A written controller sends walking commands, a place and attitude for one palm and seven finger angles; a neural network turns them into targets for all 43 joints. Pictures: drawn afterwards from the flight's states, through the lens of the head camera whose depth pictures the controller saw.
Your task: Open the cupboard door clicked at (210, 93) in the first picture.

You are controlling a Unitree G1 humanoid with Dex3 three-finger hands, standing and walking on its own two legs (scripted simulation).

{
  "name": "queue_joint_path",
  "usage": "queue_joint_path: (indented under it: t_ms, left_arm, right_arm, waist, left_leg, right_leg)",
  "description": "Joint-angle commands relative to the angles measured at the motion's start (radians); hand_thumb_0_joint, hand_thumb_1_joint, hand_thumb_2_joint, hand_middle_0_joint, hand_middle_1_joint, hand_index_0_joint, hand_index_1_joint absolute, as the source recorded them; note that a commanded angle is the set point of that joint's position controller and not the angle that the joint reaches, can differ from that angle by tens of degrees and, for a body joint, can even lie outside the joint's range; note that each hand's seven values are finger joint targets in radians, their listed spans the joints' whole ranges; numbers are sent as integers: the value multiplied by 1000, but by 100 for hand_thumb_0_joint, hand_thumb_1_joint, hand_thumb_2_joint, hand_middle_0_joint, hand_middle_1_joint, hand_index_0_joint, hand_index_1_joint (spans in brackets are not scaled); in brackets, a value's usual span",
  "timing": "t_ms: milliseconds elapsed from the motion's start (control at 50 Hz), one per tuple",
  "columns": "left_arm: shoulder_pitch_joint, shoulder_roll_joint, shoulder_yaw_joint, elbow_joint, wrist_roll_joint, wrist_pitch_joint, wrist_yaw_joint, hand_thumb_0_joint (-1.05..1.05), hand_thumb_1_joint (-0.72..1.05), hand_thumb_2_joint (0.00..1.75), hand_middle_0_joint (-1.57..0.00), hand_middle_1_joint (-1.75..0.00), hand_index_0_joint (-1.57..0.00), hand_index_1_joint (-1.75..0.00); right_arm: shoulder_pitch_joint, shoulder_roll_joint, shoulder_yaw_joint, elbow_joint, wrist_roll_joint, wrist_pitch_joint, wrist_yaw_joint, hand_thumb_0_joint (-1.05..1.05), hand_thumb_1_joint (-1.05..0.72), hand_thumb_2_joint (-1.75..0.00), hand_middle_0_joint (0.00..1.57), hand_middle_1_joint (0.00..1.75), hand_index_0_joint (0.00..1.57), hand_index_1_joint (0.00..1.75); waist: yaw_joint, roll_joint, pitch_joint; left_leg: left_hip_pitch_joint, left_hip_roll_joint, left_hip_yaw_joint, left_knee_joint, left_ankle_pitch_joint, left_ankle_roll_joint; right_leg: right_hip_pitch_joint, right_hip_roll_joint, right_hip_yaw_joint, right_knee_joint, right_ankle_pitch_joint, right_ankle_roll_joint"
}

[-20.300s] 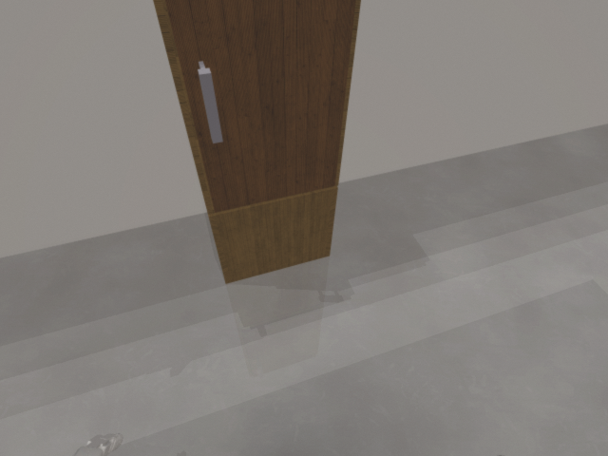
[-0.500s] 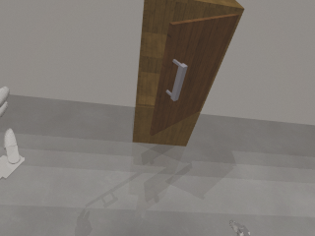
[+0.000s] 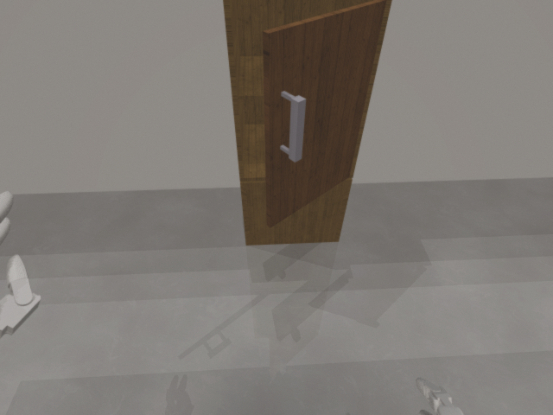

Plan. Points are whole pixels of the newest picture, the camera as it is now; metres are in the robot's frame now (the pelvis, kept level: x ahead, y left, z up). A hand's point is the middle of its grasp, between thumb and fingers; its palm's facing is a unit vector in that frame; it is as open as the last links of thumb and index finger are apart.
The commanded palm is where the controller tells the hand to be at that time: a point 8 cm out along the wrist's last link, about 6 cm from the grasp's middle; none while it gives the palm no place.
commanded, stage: stop stepping back and stand still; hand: left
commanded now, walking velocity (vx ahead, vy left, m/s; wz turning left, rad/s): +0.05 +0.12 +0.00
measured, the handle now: (290, 127) +0.76 +0.02 +0.03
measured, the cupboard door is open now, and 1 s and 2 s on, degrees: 38 38 38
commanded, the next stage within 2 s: let the arm hang, fingers relaxed in 1.02 s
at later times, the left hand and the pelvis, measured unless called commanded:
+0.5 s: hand (39, 277) +0.22 +0.29 +0.16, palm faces +0.37 -0.79 -0.49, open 7.4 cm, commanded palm +0.16 +0.33 +0.18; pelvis +0.02 +0.03 +0.00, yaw -1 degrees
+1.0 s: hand (10, 289) +0.21 +0.31 +0.16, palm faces +0.40 -0.80 -0.45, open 7.4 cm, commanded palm +0.15 +0.35 +0.18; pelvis +0.01 +0.05 +0.01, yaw +0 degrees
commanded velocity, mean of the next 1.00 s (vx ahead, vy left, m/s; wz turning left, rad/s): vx -0.01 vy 0.02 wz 0.00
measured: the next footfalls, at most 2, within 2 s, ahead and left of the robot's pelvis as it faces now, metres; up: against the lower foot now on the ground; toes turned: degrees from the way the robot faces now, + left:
left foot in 0.24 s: +0.09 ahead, +0.14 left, +0.00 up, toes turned +3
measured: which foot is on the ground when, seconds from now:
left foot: up 0.00-0.22, down 0.24-1.00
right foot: down 0.00-1.00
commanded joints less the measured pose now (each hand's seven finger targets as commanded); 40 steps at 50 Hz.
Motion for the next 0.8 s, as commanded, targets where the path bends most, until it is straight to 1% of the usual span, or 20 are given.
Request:
queue_joint_path:
  t_ms: [0,40,60,80,100,140,160,180,200,240,260,280,340,420,480,560,580,660,740,780]
  left_arm:
    - [-95,156,89,-191,-2,-87,16,0,90,90,-20,-30,-20,-30]
    - [-110,162,90,-197,2,-100,21,0,90,90,-20,-30,-20,-30]
    - [-113,167,96,-202,3,-105,26,0,90,90,-20,-30,-20,-30]
    - [-129,186,108,-235,1,-111,31,0,90,90,-20,-30,-20,-30]
    - [-103,189,120,-243,0,-112,35,0,90,90,-20,-30,-20,-30]
    - [-73,179,125,-259,-6,-110,38,0,90,90,-20,-30,-20,-30]
    - [-61,178,130,-274,-10,-111,40,0,90,90,-20,-30,-20,-30]
    - [-35,178,132,-261,-16,-108,40,0,90,90,-20,-30,-20,-30]
    - [-30,172,128,-280,-17,-109,38,0,90,90,-20,-30,-20,-30]
    - [-29,174,136,-267,-21,-107,32,0,90,90,-20,-30,-20,-30]
    - [-21,183,151,-248,-19,-101,31,0,90,90,-20,-30,-20,-30]
    - [12,177,151,-213,-18,-93,26,0,90,90,-20,-30,-20,-30]
    - [1,152,117,-221,-21,-88,17,0,90,90,-20,-30,-20,-30]
    - [30,157,119,-253,-27,-76,15,0,90,90,-20,-30,-20,-30]
    - [36,187,143,-288,-32,-70,16,0,90,90,-20,-30,-20,-30]
    - [14,170,135,-270,-34,-66,19,0,90,90,-20,-30,-20,-30]
    - [-4,172,131,-284,-32,-66,18,0,90,90,-20,-30,-20,-30]
    - [-30,143,101,-253,-27,-63,18,0,90,90,-20,-30,-20,-30]
    - [-48,129,81,-238,-21,-59,18,0,90,90,-20,-30,-20,-30]
    - [-49,149,94,-254,-17,-59,21,0,90,90,-20,-30,-20,-30]
  right_arm:
    - [-112,-108,-36,-166,9,-65,-12,0,-90,-90,20,30,20,30]
    - [-116,-103,-30,-168,8,-73,-19,0,-90,-90,20,30,20,30]
    - [-118,-102,-31,-171,8,-78,-23,0,-90,-90,20,30,20,30]
    - [-127,-109,-36,-174,8,-83,-29,0,-90,-90,20,30,20,30]
    - [-124,-101,-35,-183,7,-88,-29,0,-90,-90,20,30,20,30]
    - [-114,-102,-37,-195,6,-91,-25,0,-90,-90,20,30,20,30]
    - [-104,-104,-39,-196,5,-91,-23,0,-90,-90,20,30,20,30]
    - [-94,-115,-45,-197,7,-88,-24,0,-90,-90,20,30,20,30]
    - [-99,-117,-45,-212,10,-85,-23,0,-90,-90,20,30,20,30]
    - [-101,-135,-52,-222,22,-76,-21,0,-90,-90,20,30,20,30]
    - [-99,-131,-53,-223,25,-72,-20,0,-90,-90,20,30,20,30]
    - [-96,-126,-50,-216,20,-73,-20,0,-90,-90,20,30,20,30]
    - [-98,-121,-41,-225,24,-62,-12,0,-90,-90,20,30,20,30]
    - [-111,-121,-35,-237,20,-60,-11,0,-90,-90,20,30,20,30]
    - [-125,-121,-30,-242,14,-58,-14,0,-90,-90,20,30,20,30]
    - [-122,-116,-23,-238,12,-57,-19,0,-90,-90,20,30,20,30]
    - [-128,-120,-25,-237,11,-60,-21,0,-90,-90,20,30,20,30]
    - [-122,-120,-21,-230,10,-68,-24,0,-90,-90,20,30,20,30]
    - [-127,-123,-23,-227,9,-72,-24,0,-90,-90,20,30,20,30]
    - [-131,-127,-26,-224,7,-77,-23,0,-90,-90,20,30,20,30]
  waist:
    - [-31,-31,15]
    - [-21,-50,33]
    - [-13,-82,33]
    - [-9,-68,23]
    - [4,-84,16]
    - [7,-68,4]
    - [1,-36,-16]
    - [-7,-1,-17]
    - [-1,51,-29]
    - [6,74,-57]
    - [3,43,-72]
    - [-8,76,-77]
    - [-13,38,-93]
    - [-12,34,-94]
    - [-10,67,-83]
    - [-11,61,-62]
    - [-13,86,-55]
    - [-10,107,-37]
    - [-11,81,-14]
    - [-9,88,-19]
  left_leg:
    - [-126,44,0,84,84,-13]
    - [-71,40,33,-39,100,-2]
    - [-48,34,48,-111,98,4]
    - [-15,31,57,-172,103,7]
    - [17,26,64,-233,108,13]
    - [98,14,67,-338,153,18]
    - [145,8,65,-398,205,17]
    - [197,25,30,-451,271,18]
    - [240,57,-5,-477,370,28]
    - [278,136,-75,-458,544,53]
    - [281,132,-51,-424,599,49]
    - [271,113,-34,-418,613,36]
    - [237,109,-41,-430,552,23]
    - [221,109,-65,-472,447,23]
    - [208,105,-70,-502,358,22]
    - [194,103,-76,-530,290,20]
    - [196,102,-80,-542,273,17]
    - [186,111,-93,-590,182,18]
    - [164,106,-101,-619,85,16]
    - [155,102,-112,-636,58,11]
  right_leg:
    - [37,-314,320,-259,109,-57]
    - [35,-290,253,-238,244,-34]
    - [57,-283,240,-226,291,-21]
    - [68,-286,236,-218,302,-14]
    - [83,-283,238,-206,330,-16]
    - [88,-275,244,-184,371,-3]
    - [95,-260,226,-158,381,13]
    - [77,-241,206,-119,359,30]
    - [63,-194,188,-83,327,60]
    - [46,-122,157,-45,300,107]
    - [63,-111,166,-59,374,110]
    - [68,-116,160,-52,417,97]
    - [99,-114,153,-66,377,89]
    - [89,-102,139,-85,254,86]
    - [74,-97,141,-107,188,86]
    - [66,-85,135,-127,136,87]
    - [60,-85,129,-131,120,87]
    - [58,-69,119,-136,68,91]
    - [55,-68,118,-161,22,91]
    - [68,-65,111,-162,4,90]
